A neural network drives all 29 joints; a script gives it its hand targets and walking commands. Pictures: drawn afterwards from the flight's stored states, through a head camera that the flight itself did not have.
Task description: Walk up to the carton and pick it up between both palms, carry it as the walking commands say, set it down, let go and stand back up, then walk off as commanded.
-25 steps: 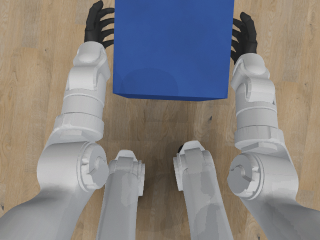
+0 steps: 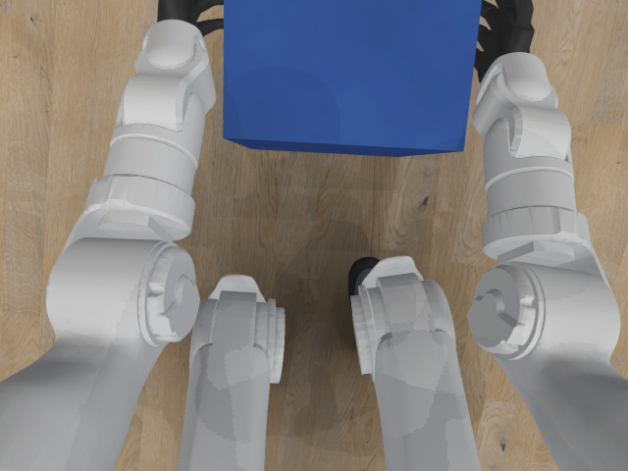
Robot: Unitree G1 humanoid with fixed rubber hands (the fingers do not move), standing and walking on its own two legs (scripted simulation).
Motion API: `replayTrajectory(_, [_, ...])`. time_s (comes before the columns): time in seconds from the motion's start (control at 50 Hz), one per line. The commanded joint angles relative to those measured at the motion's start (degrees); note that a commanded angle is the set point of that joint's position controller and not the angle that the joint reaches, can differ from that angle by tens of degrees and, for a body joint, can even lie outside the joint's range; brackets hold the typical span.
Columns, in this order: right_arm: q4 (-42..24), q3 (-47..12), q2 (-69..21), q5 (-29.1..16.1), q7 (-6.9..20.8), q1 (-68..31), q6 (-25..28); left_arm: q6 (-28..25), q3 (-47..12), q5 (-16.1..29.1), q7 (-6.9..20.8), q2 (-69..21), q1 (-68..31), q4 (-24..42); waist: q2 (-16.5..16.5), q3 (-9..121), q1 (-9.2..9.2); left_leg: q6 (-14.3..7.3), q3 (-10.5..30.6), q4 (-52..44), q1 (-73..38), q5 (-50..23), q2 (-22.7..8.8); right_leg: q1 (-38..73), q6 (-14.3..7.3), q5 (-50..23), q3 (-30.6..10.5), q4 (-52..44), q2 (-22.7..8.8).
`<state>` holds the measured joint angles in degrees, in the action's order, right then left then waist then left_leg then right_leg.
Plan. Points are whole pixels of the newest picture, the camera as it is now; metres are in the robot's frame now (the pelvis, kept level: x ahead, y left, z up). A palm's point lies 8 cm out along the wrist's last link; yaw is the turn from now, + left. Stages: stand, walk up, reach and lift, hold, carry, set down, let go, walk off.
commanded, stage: set down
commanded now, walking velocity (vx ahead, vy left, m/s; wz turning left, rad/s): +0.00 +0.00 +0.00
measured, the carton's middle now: (340, 27) +0.57 -0.08 -0.22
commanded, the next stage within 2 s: none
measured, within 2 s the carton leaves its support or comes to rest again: rests again in 1.22 s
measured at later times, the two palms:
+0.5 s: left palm (188, 35) +0.56 +0.08 -0.18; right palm (487, 65) +0.50 -0.23 -0.18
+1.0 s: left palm (194, 48) +0.56 +0.08 -0.20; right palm (479, 72) +0.50 -0.23 -0.20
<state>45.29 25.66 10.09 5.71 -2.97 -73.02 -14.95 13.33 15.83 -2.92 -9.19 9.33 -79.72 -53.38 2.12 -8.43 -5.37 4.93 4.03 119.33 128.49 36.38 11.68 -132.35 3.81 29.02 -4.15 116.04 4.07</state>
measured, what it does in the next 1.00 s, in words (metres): stands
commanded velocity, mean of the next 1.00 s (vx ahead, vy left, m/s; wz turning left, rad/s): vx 0.00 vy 0.00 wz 0.00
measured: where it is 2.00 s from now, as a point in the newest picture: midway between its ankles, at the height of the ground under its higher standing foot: (307, 348)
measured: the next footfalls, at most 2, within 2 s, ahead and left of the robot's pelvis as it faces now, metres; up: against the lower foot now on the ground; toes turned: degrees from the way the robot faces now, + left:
none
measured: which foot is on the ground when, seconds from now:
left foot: down 0.00-1.00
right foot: down 0.00-1.00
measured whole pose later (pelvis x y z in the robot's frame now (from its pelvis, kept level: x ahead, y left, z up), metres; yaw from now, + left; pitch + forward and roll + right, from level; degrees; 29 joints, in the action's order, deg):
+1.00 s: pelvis +0.00 +0.00 -0.03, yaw +0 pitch +38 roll -1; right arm 53.0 22.0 14.4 2.3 -0.7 -77.4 -12.4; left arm 9.8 10.7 1.7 -8.4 13.2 -84.2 -61.1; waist 3.0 -19.9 -6.4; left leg 2.8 2.2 127.5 126.7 38.3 9.7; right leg -129.4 3.1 32.0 -2.4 123.9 1.1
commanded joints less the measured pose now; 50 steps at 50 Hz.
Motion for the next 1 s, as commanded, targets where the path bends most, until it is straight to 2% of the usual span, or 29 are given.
replayTrajectory(0.0, [-1.98, -23.78, -45.06, -6.43, 15.32, -36.03, 1.75, -1.79, -21.33, 5.86, 14.43, -52.28, -32.35, 3.49, 5.22, 64.86, -4.15, -2.77, -8.17, -9.34, -25.35, -18.61, -1.45, 40.03, -2.08, -22.48, 9.23, -4.74, 0.86])
replayTrajectory(0.08, [-0.01, -22.26, -44.2, -5.8, 15.8, -35.42, 1.91, -2.14, -21.28, 6.01, 14.34, -51.63, -32.81, 2.98, 6.39, 62.21, -4.39, -2.7, -7.91, -8.39, -24.64, -18.88, -1.49, 38.21, -2.41, -21.99, 8.97, -3.62, 0.77])
replayTrajectory(0.26, [-1.72, -23.81, -43.4, -7.2, 16.31, -36.38, 2.89, -3.04, -22.19, 7.96, 14.07, -52.17, -31.85, 2.76, 5.33, 61.57, -5.33, -2.92, -6.81, -6.18, -26.06, -22.85, -1.15, 38.41, -2.48, -25.43, 8.57, -1.39, 0.55])
replayTrajectory(0.44, [-1.0, -23.63, -42.19, -7.63, 16.36, -38.04, 3.08, -3.32, -21.04, 7.82, 14.14, -49.84, -33.0, 1.3, 4.64, 56.91, -4.87, -3.54, -6.79, -5.29, -24.33, -19.22, -1.05, 37.17, -2.67, -21.91, 8.19, -0.68, 0.44])
replayTrajectory(0.58, [0.64, -22.13, -41.11, -6.76, 16.24, -38.58, 3.16, -3.33, -19.8, 7.65, 14.93, -48.2, -34.14, -0.22, 4.87, 52.85, -5.4, -3.84, -6.74, -4.83, -22.38, -16.1, -1.24, 36.39, -3.1, -18.91, 8.08, -0.39, 0.28])
replayTrajectory(0.72, [0.83, -21.86, -40.49, -6.67, 16.3, -38.79, 3.68, -3.61, -19.44, 7.89, 15.46, -47.65, -33.88, -1.06, 4.88, 51.21, -5.93, -3.87, -6.4, -4.07, -21.76, -16.55, -1.39, 36.48, -3.35, -19.41, 7.88, 0.32, 0.12])
replayTrajectory(0.98, [1.43, -22.92, -40.57, -8.89, 16.6, -37.98, 4.71, -4.93, -20.74, 8.63, 15.17, -45.92, -33.35, -0.19, 4.78, 49.73, -4.76, -4.08, -6.23, -2.48, -22.28, -19.0, -1.77, 35.81, -3.19, -21.67, 7.26, 1.99, 0.14])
